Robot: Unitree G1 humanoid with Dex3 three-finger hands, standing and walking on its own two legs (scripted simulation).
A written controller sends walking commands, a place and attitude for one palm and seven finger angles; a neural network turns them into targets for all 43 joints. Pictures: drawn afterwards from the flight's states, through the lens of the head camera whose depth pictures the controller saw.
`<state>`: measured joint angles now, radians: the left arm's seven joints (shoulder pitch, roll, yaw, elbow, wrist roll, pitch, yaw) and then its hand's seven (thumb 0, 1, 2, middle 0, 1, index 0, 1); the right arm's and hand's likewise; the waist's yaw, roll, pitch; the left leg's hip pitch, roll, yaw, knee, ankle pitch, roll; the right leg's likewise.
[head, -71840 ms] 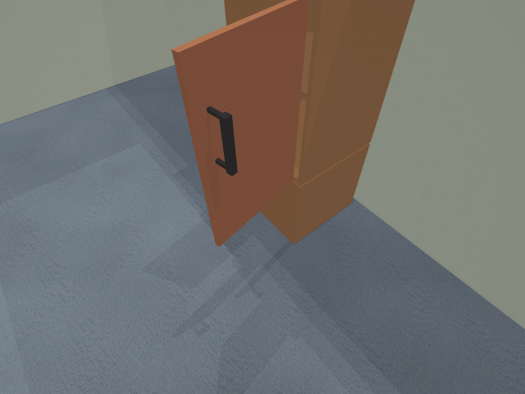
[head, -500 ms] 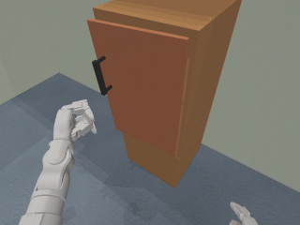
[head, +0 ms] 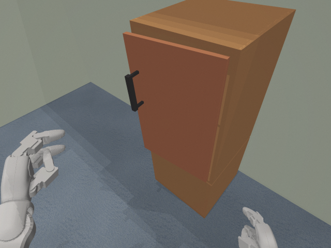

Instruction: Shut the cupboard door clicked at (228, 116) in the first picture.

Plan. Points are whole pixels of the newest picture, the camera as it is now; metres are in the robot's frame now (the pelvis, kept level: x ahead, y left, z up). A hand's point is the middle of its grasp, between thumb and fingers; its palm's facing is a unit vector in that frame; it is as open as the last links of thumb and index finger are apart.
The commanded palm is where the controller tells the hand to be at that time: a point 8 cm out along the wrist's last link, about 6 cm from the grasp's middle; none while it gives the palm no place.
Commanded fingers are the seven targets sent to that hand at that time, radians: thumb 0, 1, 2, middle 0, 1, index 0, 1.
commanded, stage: draw the hand back to the body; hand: left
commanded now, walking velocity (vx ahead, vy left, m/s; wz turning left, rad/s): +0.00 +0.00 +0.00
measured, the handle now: (135, 91) +0.64 +0.20 +0.04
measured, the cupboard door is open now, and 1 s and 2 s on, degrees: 6 6 6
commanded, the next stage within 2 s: step back with the hand held close in 0.48 s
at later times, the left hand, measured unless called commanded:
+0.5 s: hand (48, 172) +0.20 +0.25 +0.16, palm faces +0.45 -0.80 -0.40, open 7.4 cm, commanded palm +0.15 +0.29 +0.18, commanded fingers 0.00 0.90 0.90 -0.20 -0.30 -0.20 -0.30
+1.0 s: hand (26, 180) +0.18 +0.28 +0.16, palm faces +0.36 -0.79 -0.50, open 7.4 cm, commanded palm +0.12 +0.32 +0.18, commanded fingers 0.00 0.90 0.90 -0.20 -0.30 -0.20 -0.30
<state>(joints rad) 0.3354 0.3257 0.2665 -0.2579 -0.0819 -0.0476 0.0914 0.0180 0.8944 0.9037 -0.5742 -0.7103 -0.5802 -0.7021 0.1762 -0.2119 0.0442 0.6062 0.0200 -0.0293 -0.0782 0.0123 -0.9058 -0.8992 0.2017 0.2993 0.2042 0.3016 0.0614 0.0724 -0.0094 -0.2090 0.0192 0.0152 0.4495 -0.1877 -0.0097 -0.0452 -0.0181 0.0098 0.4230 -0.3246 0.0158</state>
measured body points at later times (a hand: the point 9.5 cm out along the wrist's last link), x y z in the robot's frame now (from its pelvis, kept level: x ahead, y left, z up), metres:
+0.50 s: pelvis +0.01 -0.01 +0.00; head -0.01 -0.04 +0.45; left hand +0.17 +0.29 +0.18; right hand +0.21 -0.23 -0.08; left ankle +0.04 +0.13 -0.74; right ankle -0.06 -0.13 -0.74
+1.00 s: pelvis -0.02 +0.02 +0.00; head -0.02 +0.01 +0.45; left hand +0.16 +0.32 +0.19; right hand +0.15 -0.22 -0.09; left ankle +0.04 +0.13 -0.74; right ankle -0.06 -0.13 -0.74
